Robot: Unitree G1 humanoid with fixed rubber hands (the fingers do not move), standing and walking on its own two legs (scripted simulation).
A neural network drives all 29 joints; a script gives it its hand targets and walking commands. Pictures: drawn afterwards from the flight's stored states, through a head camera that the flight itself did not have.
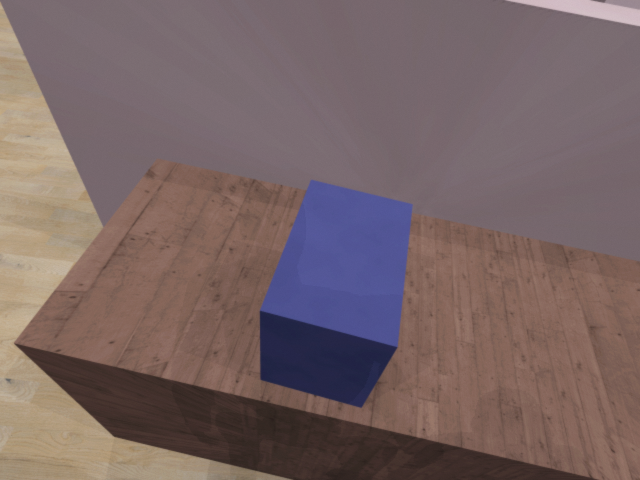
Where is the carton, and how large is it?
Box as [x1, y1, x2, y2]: [260, 180, 412, 407]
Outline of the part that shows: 311,180 260,309 260,379 361,407 397,346 412,204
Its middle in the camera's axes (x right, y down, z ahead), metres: +0.02 +0.09 +0.65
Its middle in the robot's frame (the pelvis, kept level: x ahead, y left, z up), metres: +0.41 +0.00 -0.08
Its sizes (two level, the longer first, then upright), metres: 0.264 0.175 0.228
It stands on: a pedestal, 0.58 m high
